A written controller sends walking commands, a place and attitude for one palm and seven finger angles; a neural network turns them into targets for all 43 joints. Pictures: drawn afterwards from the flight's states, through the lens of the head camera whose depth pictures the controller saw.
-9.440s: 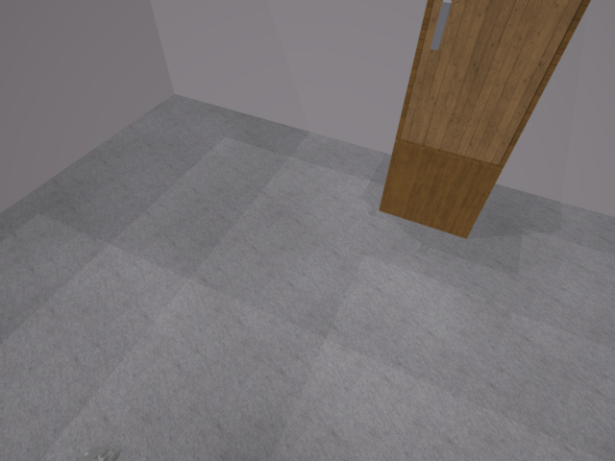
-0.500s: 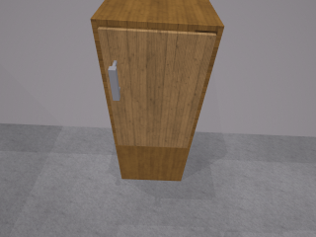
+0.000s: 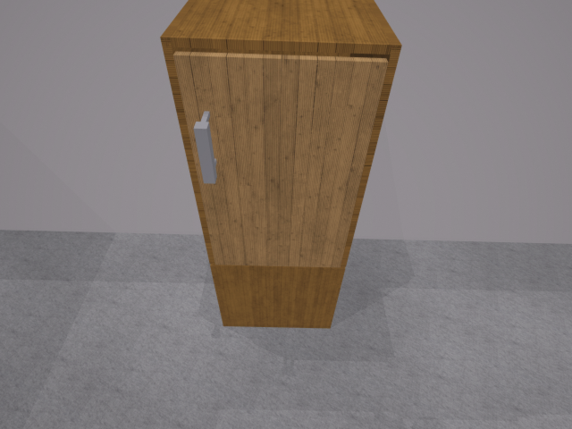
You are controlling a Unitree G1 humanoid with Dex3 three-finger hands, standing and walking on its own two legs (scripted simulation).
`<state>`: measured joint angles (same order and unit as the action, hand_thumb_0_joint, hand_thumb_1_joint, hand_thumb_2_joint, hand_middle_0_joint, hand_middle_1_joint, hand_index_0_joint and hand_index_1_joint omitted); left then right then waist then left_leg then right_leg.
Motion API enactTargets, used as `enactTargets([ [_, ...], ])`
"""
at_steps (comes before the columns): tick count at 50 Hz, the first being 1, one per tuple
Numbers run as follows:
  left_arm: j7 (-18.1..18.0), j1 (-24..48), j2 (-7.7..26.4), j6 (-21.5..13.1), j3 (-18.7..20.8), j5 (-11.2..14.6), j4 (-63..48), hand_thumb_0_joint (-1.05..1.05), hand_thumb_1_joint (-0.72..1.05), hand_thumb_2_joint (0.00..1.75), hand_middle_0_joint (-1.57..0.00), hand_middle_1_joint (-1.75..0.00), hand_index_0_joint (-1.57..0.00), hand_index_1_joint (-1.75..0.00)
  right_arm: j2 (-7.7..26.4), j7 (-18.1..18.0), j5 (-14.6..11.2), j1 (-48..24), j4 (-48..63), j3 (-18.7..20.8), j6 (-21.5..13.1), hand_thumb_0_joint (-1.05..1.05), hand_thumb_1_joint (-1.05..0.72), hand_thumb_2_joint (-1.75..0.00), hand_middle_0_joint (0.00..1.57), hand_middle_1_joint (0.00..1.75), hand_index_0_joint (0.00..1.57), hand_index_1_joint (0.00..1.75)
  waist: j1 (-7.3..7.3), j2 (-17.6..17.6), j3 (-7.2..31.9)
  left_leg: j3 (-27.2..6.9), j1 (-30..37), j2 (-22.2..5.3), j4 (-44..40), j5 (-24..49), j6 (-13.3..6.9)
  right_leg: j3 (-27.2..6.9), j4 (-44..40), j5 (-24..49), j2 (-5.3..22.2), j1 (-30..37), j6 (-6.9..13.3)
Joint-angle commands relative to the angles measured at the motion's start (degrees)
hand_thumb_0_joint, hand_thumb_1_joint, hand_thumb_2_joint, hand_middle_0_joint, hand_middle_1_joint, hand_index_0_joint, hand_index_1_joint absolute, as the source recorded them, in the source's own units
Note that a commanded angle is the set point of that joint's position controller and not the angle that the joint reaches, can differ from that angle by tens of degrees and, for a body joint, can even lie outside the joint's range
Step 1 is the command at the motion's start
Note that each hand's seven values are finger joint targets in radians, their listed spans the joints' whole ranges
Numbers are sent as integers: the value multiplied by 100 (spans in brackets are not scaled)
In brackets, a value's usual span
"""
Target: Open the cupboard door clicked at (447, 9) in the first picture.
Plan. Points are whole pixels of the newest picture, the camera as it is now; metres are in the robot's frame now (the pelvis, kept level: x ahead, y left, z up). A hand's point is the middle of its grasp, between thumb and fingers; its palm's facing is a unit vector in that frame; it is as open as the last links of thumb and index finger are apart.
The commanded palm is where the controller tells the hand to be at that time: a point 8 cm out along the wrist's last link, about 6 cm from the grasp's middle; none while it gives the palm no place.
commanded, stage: shuffle to correct the standing spot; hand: left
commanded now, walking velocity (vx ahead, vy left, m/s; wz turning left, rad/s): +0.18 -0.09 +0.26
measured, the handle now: (208, 147) +0.59 +0.20 +0.08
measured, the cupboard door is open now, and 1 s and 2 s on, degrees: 0 0 0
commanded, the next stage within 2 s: come to a stop and stand still in 0.22 s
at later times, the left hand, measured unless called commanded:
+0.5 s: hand out of the picture +0.15 +0.19 -0.17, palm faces +0.01 -0.98 -0.22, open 7.3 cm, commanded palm none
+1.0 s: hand out of the picture +0.12 +0.20 -0.18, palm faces +0.08 -0.98 -0.19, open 7.3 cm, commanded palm none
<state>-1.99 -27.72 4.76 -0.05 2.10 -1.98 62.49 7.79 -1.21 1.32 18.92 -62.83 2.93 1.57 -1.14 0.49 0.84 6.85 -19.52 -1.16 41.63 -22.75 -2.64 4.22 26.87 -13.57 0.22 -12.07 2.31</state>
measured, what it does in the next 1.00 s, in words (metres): steps on the spot: left foot, then right foot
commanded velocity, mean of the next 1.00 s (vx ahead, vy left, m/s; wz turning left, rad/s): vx -0.01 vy -0.01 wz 0.02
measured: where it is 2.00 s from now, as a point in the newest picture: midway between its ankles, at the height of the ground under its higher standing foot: outside the picture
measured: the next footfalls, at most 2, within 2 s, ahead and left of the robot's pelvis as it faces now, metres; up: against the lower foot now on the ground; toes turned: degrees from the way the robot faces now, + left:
left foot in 0.18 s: +0.11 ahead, +0.09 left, +0.00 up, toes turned +8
right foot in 0.52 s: +0.19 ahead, -0.16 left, +0.00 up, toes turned -5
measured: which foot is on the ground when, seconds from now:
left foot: up 0.00-0.16, down 0.18-1.00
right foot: down 0.00-0.18, up 0.20-0.50, down 0.52-0.78, up 0.80-1.00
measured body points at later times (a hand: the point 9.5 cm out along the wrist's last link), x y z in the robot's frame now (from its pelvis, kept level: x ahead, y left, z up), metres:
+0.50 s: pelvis +0.08 +0.00 +0.00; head +0.12 +0.01 +0.45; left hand +0.15 +0.24 -0.15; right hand +0.01 -0.20 -0.15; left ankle +0.03 +0.11 -0.74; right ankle +0.15 -0.15 -0.72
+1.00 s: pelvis +0.07 +0.01 +0.00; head +0.09 +0.03 +0.45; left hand +0.12 +0.25 -0.16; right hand +0.15 -0.22 -0.14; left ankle +0.07 +0.08 -0.74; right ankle +0.05 -0.12 -0.72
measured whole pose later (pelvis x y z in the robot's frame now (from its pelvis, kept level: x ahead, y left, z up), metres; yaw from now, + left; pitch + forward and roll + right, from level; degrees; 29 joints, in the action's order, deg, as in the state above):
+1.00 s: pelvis +0.07 +0.01 +0.00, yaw +2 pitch -1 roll -1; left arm -2.1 -11.7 10.1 2.5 2.6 -1.3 57.1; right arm 8.4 -1.9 1.6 10.9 -56.4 2.4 -0.1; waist -0.3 -1.5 -3.5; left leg 7.2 -12.1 0.5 27.0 -14.5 -4.3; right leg 2.7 39.5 -22.7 2.2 -15.5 -1.7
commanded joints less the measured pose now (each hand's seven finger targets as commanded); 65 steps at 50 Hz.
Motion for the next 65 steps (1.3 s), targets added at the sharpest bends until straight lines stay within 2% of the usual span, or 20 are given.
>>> enactTargets([
  [1,-34,105,771,-181,154,12,-261,0,90,90,-20,-30,-20,-30,126,74,-31,79,397,66,-160,0,-90,-90,20,30,20,30,297,-493,-703,-277,-936,-266,1485,-166,86,-1668,-1879,-1815,1530,-438,912],
  [7,80,187,647,-71,110,44,-221,0,90,90,-20,-30,-20,-30,102,-10,3,902,162,-35,-301,0,-90,-90,20,30,20,30,437,-80,-679,-25,1251,-202,-1469,332,144,-550,-418,-1702,733,-1392,385],
  [9,179,329,233,-46,49,26,-567,0,90,90,-20,-30,-20,-30,1097,-133,85,1591,107,200,-350,0,-90,-90,20,30,20,30,614,1632,-760,-3350,1618,-2426,-3383,-1530,-755,246,2005,-1694,58,-2828,-139],
  [10,227,813,428,6,107,-66,-777,0,90,90,-20,-30,-20,-30,1189,-167,99,1450,114,237,-344,0,-90,-90,20,30,20,30,652,989,-957,-3579,1140,-2588,-3652,-1792,-935,-214,2916,-1410,320,-2861,-115],
  [13,294,777,515,-2,171,-64,-636,0,90,90,-20,-30,-20,-30,621,-180,54,682,215,35,-482,0,-90,-90,20,30,20,30,207,634,-858,-2153,791,-1942,-3344,226,-690,-477,3498,-329,639,-2594,-228],
  [21,201,1308,327,26,50,84,-760,0,90,90,-20,-30,-20,-30,618,-180,64,752,73,26,-397,0,-90,-90,20,30,20,30,273,923,-514,-517,986,-1330,-2276,4073,-448,163,1058,48,329,-1001,-360],
  [24,114,791,657,-48,120,94,-616,0,90,90,-20,-30,-20,-30,633,-135,9,656,75,76,-302,0,-90,-90,20,30,20,30,-38,449,-216,-448,723,-1042,-1494,3327,-52,160,-285,1281,344,340,-355],
  [26,-5,629,1260,-125,205,84,-541,0,90,90,-20,-30,-20,-30,200,-55,-90,883,133,47,-250,0,-90,-90,20,30,20,30,35,-736,310,-60,-246,-345,-669,513,346,-847,156,4633,1727,1494,152],
  [28,-45,735,1455,-147,246,82,-598,0,90,90,-20,-30,-20,-30,104,-96,-127,775,225,105,-77,0,-90,-90,20,30,20,30,55,-1275,437,-155,-168,-117,576,-1102,433,-1102,-37,5766,2243,1087,715],
  [29,-83,930,1407,-145,263,72,-648,0,90,90,-20,-30,-20,-30,159,-95,-119,654,269,109,-36,0,-90,-90,20,30,20,30,14,-1796,449,-392,-251,-193,977,-1245,430,-1206,-79,5608,2253,912,883],
  [31,-120,1384,1312,-44,272,26,-823,0,90,90,-20,-30,-20,-30,227,-68,-124,472,283,132,-4,0,-90,-90,20,30,20,30,81,-1365,324,-528,-284,-157,1200,-1047,443,-987,-122,4691,2072,620,939],
  [36,-84,1923,1285,127,340,51,-1070,0,90,90,-20,-30,-20,-30,195,-3,-64,801,284,111,-19,0,-90,-90,20,30,20,30,397,-1021,154,-186,938,-78,-1008,678,437,-726,35,1645,1579,-659,373],
  [39,-50,2022,645,287,221,55,-1258,0,90,90,-20,-30,-20,-30,961,-20,63,176,685,223,-153,0,-90,-90,20,30,20,30,387,1851,-500,-2349,16,-1808,-2965,1947,-486,-138,2140,-1625,209,-1245,-407],
  [42,8,1489,674,259,232,52,-964,0,90,90,-20,-30,-20,-30,785,-116,66,-591,876,113,-184,0,-90,-90,20,30,20,30,-3,809,-365,-1364,453,-1328,-2497,2843,-707,-527,3039,-1068,214,-1256,-342],
  [47,9,1515,632,154,72,84,-885,0,90,90,-20,-30,-20,-30,850,-125,21,-241,719,114,-201,0,-90,-90,20,30,20,30,231,635,107,-1132,1691,-1300,-2133,4253,-753,-168,1238,-1106,259,-733,-430],
  [51,-37,868,770,43,11,92,-566,0,90,90,-20,-30,-20,-30,772,-83,-69,-330,625,49,-207,0,-90,-90,20,30,20,30,32,222,225,-989,1344,-931,-1763,3207,-264,-321,-761,606,423,430,-341],
  [53,-71,937,988,-38,-20,85,-496,0,90,90,-20,-30,-20,-30,544,-40,-109,-350,614,-10,-211,0,-90,-90,20,30,20,30,201,-137,-32,-729,919,-539,-1846,2096,87,-882,-581,2044,1092,461,-44],
  [56,-280,755,1017,-136,-100,9,-425,0,90,90,-20,-30,-20,-30,990,0,-82,-525,859,-49,-249,0,-90,-90,20,30,20,30,175,-480,-327,-653,1009,-616,-1154,2462,189,-924,-205,2215,851,-165,-111],
  [58,-167,1026,1234,-158,-103,65,-781,0,90,90,-20,-30,-20,-30,868,111,-1,-499,923,-109,-217,0,-90,-90,20,30,20,30,170,184,-328,-770,565,-465,-1703,480,144,-787,-362,-785,704,-419,69],
  [65,-30,709,1077,-162,-222,80,-666,0,90,90,-20,-30,-20,-30,868,93,-26,-347,927,-184,-259,0,-90,-90,20,30,20,30,137,-378,-490,-969,281,-451,-2075,79,-85,-750,-412,-1084,524,-548,57],
])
